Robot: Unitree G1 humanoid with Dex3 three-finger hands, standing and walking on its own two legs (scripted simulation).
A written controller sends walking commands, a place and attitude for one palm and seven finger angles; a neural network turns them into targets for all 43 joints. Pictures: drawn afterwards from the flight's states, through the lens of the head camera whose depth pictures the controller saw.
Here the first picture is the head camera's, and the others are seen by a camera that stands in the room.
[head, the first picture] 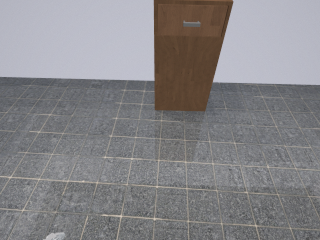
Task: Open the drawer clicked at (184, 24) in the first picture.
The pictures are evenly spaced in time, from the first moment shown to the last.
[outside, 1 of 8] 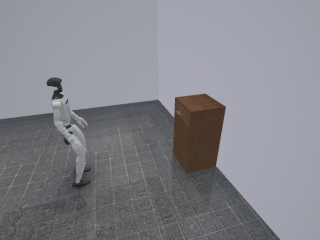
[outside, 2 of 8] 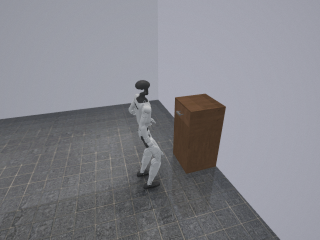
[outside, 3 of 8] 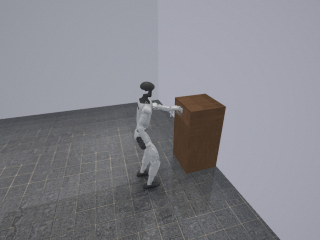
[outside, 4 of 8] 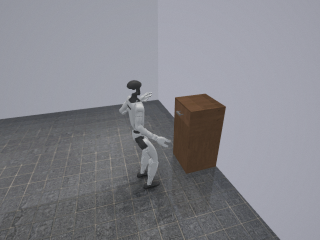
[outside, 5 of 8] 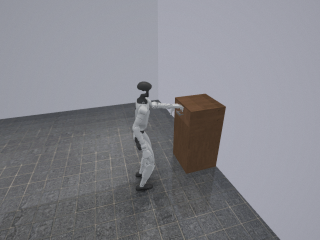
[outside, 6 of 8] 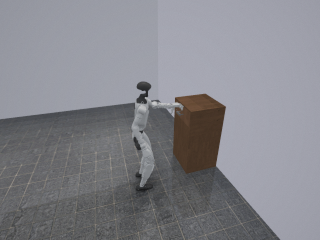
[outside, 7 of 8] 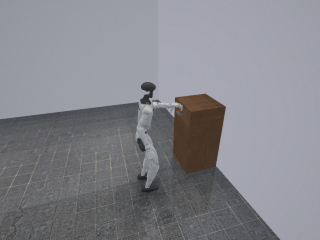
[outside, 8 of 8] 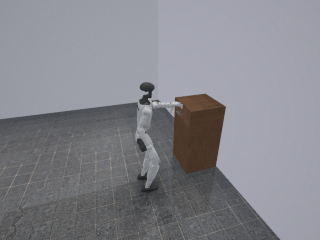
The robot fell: no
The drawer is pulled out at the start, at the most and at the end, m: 0.00 0.00 0.00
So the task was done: no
